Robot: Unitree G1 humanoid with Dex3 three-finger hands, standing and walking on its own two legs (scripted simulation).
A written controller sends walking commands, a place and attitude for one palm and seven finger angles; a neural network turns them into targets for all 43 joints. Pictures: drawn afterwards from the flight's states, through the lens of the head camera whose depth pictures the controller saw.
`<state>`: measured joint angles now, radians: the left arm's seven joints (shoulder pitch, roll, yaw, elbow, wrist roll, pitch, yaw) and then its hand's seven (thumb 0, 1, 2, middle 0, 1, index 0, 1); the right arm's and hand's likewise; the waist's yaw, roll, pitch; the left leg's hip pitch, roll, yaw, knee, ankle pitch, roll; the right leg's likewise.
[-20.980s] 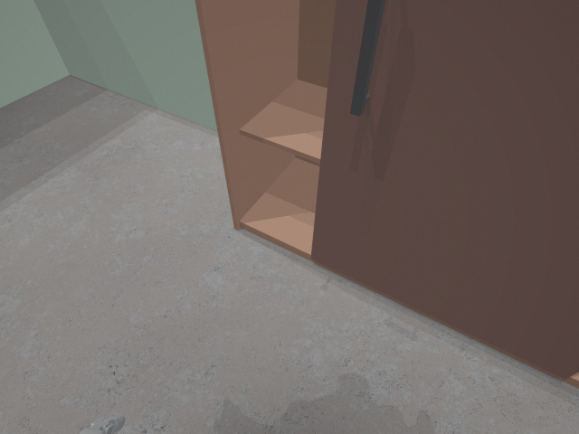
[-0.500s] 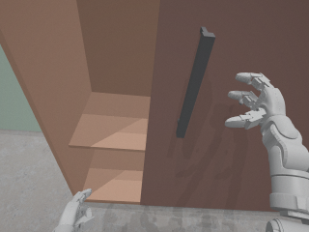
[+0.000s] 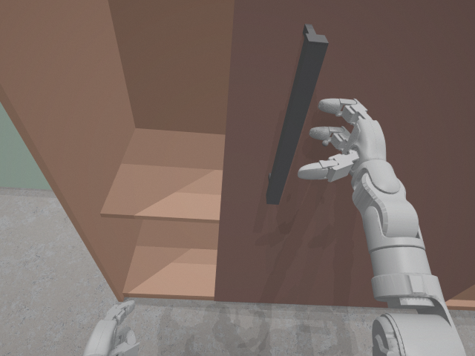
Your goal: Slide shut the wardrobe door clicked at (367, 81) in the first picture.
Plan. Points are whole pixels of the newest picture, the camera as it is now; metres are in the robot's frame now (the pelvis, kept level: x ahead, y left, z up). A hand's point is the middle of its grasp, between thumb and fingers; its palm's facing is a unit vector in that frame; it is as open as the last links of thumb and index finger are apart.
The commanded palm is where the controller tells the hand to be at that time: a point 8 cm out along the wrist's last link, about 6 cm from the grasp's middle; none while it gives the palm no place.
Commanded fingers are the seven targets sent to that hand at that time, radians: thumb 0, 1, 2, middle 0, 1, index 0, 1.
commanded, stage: move the hooked fingers beside the handle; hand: right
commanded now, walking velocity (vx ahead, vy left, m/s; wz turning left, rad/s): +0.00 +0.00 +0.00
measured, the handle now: (287, 129) +0.44 -0.06 +0.18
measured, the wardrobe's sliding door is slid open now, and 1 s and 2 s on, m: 0.37 0.37 0.37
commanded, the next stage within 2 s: none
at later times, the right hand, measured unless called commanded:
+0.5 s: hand (317, 139) +0.40 -0.10 +0.20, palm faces -0.02 +1.00 +0.00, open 14.0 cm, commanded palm +0.37 -0.15 +0.20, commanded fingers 0.00 0.50 -0.30 0.30 1.20 0.30 1.20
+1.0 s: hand (322, 143) +0.39 -0.10 +0.20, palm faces +0.00 +1.00 -0.01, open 14.0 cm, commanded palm +0.36 -0.15 +0.20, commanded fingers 0.00 0.50 -0.30 0.30 1.20 0.30 1.20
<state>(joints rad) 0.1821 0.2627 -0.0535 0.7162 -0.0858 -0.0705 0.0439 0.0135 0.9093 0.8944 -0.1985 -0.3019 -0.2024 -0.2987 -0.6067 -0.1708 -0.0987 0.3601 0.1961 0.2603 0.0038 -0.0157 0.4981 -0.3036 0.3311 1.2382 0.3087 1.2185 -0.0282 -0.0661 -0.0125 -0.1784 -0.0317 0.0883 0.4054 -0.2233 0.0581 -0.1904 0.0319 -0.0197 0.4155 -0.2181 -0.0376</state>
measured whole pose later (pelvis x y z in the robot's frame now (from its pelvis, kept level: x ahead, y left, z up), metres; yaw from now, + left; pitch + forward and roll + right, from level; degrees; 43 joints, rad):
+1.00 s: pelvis +0.01 +0.00 +0.00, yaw +2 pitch -2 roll +0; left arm 0.16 0.25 -0.06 0.69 -0.07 -0.05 0.04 0.01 0.91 0.89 -0.20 -0.30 -0.20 -0.30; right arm -0.48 -0.16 -0.10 0.22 0.19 0.24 -0.03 -0.02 0.50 -0.30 0.30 1.20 0.30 1.20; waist -0.01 -0.07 -0.01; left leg -0.11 -0.05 0.06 0.36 -0.21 0.06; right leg -0.11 0.02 -0.04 0.37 -0.21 -0.03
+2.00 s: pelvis +0.01 -0.01 +0.00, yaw +2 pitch -3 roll +0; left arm 0.19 0.23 -0.07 0.73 -0.07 -0.07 0.04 0.01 0.91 0.89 -0.20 -0.30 -0.20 -0.30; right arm -0.57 -0.16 -0.09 0.33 0.19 0.21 -0.05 -0.02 0.50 -0.30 0.36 1.24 0.31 1.21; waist -0.01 -0.06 -0.02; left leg -0.10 -0.04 0.05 0.36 -0.21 0.05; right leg -0.11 0.03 -0.05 0.37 -0.22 -0.05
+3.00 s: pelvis +0.01 +0.01 +0.00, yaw +2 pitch -2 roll +0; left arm 0.18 0.25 -0.06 0.69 -0.08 0.00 0.04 0.01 0.91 0.89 -0.20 -0.30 -0.20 -0.30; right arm -0.47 -0.19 -0.12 0.22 0.19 0.25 -0.04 -0.02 0.50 -0.30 0.32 1.22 0.33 1.21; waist -0.02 -0.07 -0.03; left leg -0.11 -0.05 0.06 0.36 -0.21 0.07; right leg -0.12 0.01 -0.04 0.37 -0.22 -0.02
